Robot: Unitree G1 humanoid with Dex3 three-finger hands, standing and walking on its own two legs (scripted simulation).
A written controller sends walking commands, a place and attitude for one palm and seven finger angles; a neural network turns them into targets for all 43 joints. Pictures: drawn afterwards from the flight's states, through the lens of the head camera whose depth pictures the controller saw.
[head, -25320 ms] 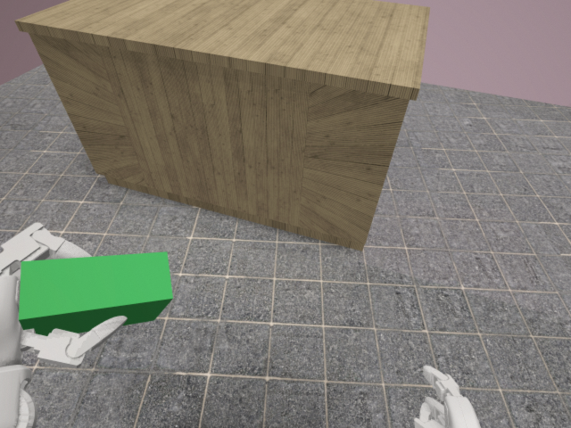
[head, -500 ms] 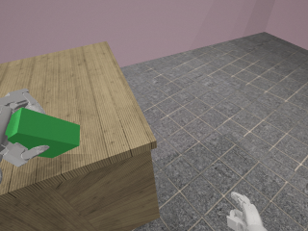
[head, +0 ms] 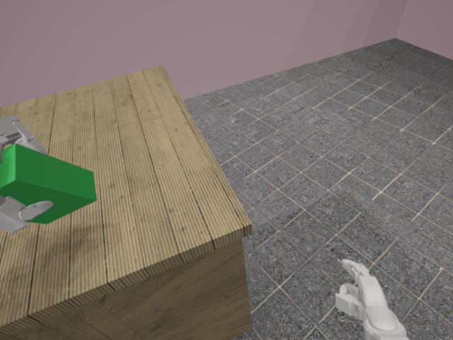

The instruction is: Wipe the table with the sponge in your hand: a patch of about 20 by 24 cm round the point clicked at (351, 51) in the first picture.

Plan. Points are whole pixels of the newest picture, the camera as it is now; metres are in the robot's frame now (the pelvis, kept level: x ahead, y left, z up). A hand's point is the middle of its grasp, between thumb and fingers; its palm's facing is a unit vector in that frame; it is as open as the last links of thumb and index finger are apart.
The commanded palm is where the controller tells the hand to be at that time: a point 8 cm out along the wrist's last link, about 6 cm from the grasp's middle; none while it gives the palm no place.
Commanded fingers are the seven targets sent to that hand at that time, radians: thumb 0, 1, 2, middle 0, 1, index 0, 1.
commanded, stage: turn the palm down, sponge in hand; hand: left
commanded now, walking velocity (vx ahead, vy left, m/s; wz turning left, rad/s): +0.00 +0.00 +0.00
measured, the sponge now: (46, 192) +0.25 +0.30 +0.19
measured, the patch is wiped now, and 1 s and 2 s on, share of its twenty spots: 0.00 0.00 0.00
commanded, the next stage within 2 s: move the sponge above the wiping area in 0.88 s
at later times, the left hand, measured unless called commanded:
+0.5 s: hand out of the picture +0.22 +0.32 +0.23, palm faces +0.35 -0.15 -0.93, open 9.3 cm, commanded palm +0.16 +0.31 +0.29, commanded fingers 0.00 0.10 1.30 -1.20 -1.60 -1.20 -1.60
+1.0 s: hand (67, 220) +0.21 +0.25 +0.18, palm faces +0.19 -0.23 -0.95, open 9.3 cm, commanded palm +0.17 +0.27 +0.29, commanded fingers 0.00 0.10 1.30 -1.20 -1.60 -1.20 -1.60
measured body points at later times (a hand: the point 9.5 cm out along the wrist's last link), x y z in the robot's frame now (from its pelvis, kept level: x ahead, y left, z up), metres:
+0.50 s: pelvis -0.03 +0.02 +0.01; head -0.03 -0.03 +0.46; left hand +0.19 +0.33 +0.28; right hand +0.25 -0.14 -0.07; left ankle -0.01 +0.07 -0.74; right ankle -0.01 -0.08 -0.74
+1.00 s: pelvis -0.02 -0.01 +0.01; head -0.02 -0.07 +0.45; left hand +0.20 +0.26 +0.23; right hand +0.24 -0.21 -0.07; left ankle -0.01 +0.07 -0.74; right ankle -0.01 -0.08 -0.74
